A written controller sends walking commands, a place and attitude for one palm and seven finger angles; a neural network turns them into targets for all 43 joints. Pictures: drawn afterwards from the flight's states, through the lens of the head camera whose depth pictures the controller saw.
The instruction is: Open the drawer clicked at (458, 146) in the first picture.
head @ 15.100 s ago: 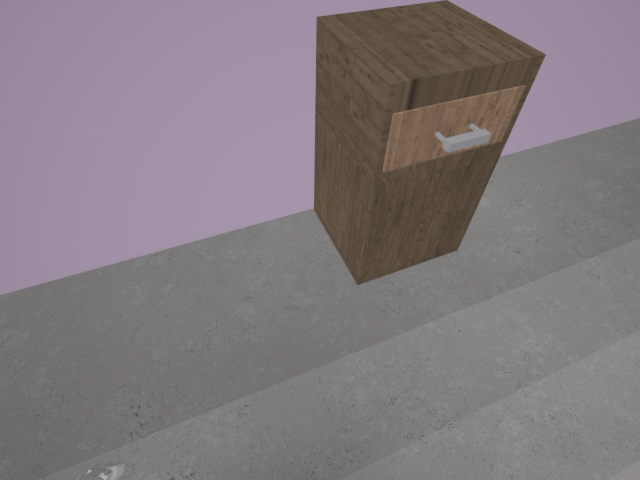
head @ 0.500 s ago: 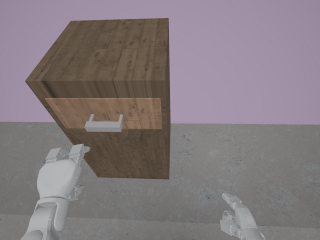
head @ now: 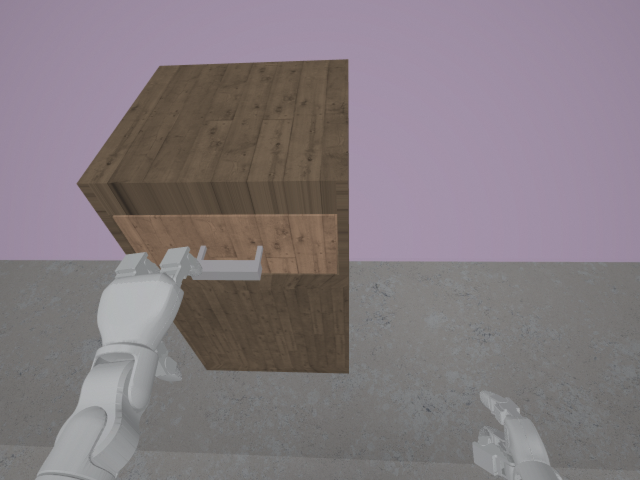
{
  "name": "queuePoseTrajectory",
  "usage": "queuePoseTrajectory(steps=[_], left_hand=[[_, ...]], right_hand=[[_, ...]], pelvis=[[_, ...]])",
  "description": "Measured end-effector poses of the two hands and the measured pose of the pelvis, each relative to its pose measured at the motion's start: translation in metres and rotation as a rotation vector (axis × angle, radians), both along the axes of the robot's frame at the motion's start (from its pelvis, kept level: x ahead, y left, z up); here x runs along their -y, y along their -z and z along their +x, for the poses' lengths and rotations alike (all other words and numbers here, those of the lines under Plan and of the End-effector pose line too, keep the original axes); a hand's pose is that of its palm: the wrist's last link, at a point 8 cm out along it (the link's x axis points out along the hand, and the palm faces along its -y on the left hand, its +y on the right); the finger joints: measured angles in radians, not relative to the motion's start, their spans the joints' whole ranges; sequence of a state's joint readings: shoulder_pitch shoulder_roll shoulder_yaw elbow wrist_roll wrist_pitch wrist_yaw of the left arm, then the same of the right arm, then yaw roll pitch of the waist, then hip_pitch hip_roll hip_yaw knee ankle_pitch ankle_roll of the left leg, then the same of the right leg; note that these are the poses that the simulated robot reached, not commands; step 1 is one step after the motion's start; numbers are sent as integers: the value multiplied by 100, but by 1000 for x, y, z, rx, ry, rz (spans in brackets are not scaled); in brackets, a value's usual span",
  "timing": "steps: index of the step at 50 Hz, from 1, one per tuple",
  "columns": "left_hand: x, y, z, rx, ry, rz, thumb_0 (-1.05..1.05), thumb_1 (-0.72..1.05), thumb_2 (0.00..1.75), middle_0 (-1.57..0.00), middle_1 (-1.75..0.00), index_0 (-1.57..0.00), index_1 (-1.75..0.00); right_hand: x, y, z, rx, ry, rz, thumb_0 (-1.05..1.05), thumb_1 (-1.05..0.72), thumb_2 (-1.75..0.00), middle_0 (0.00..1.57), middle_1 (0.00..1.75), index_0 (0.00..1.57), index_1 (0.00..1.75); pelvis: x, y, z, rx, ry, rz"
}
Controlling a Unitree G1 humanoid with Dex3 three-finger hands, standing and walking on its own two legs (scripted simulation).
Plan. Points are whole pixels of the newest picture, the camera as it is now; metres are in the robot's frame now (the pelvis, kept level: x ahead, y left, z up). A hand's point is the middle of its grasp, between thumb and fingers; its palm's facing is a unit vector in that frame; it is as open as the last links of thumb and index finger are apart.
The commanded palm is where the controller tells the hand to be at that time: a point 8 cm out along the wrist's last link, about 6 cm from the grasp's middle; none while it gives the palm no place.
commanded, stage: raise the hand with hooked fingers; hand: left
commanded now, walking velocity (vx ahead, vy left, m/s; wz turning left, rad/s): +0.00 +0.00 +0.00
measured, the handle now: (228, 260) +0.51 +0.26 -0.12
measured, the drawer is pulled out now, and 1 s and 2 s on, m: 0.00 0.00 0.00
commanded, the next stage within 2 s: move the hooked fingers above the handle in 0.64 s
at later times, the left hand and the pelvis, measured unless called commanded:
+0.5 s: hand (148, 293) +0.30 +0.26 +0.07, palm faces +0.01 -0.09 -1.00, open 13.8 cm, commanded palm +0.28 +0.26 +0.14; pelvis +0.00 +0.02 +0.01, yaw +1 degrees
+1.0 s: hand (162, 293) +0.32 +0.26 +0.05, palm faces -0.02 -0.07 -1.00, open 13.8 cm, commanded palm +0.31 +0.26 +0.11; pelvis +0.00 +0.00 +0.01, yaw +1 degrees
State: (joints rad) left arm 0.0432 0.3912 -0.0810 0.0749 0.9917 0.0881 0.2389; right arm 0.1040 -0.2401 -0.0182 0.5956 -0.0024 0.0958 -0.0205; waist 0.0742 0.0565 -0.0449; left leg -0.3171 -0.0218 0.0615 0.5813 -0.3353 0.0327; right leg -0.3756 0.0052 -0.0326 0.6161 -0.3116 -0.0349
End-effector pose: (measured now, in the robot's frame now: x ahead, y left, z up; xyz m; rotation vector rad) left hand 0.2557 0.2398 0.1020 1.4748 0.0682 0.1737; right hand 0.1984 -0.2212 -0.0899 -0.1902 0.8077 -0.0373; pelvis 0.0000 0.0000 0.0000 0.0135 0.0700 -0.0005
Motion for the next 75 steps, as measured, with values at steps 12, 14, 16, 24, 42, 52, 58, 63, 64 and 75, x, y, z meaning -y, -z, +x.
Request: queuePoseTrajectory(steps=[12, 14, 16, 24, 42, 52, 58, 63, 64, 75], left_hand=[[-21, -30, 20, -19, 10, 20, 0, -48, 30, -32, -120, -32, -119], [-24, -34, 25, -22, 17, 21, 0, -48, 30, -32, -120, -32, -120], [-26, -36, 28, -29, 22, 17, 0, -48, 30, -32, -120, -32, -120], [-25, -26, 28, -67, 72, -3, 0, -49, 30, -32, -120, -31, -120], [-19, -24, 28, -52, 41, 7, 0, -49, 30, -32, -121, -31, -120], [-19, -2, 47, -94, 49, 23, 0, -49, 30, -32, -121, -32, -120], [-20, 6, 64, -98, 49, 29, 0, -49, 30, -32, -121, -32, -120], [-22, 17, 75, -116, 46, 25, 0, -49, 30, -32, -120, -32, -120], [-23, 20, 77, -120, 46, 26, 0, -49, 30, -32, -120, -31, -120], [-23, 39, 99, -107, 66, 39, 0, -49, 30, -32, -120, -32, -120]], right_hand=[[-38, -4, 6, -22, -78, 34, 1, -90, -90, 20, 30, 20, 30], [-38, -1, 2, -40, -76, 31, 1, -90, -90, 20, 30, 20, 30], [-37, 1, -3, -58, -68, 29, 1, -90, -90, 20, 30, 20, 30], [-22, 8, -23, -125, -31, 2, 1, -91, -90, 20, 30, 20, 30], [-15, 8, -16, -103, -21, 15, 1, -91, -90, 20, 30, 20, 30], [-1, 9, -19, -104, 0, -15, 1, -91, -90, 20, 30, 20, 30], [17, 18, -39, -157, 50, -41, 1, -91, -90, 20, 30, 20, 30], [31, 24, -59, -211, 99, -60, 1, -91, -90, 20, 30, 20, 30], [33, 25, -64, -223, 108, -64, 1, -91, -90, 20, 30, 20, 30], [40, 38, -102, -323, 172, -80, 1, -91, -90, 20, 30, 20, 30]], pelvis=[[-11, -7, 1, 32, -21, -12], [-13, -7, 1, 33, -23, -14], [-14, -8, 2, 31, -22, -15], [-19, -9, 3, 15, -14, -16], [-11, -9, 2, 9, -16, -11], [0, -5, 0, -25, -20, -8], [3, -1, 2, -56, -16, -9], [3, 1, 3, -80, -9, -10], [3, 2, 3, -85, -8, -10], [-2, 9, 1, -138, -6, -16]])
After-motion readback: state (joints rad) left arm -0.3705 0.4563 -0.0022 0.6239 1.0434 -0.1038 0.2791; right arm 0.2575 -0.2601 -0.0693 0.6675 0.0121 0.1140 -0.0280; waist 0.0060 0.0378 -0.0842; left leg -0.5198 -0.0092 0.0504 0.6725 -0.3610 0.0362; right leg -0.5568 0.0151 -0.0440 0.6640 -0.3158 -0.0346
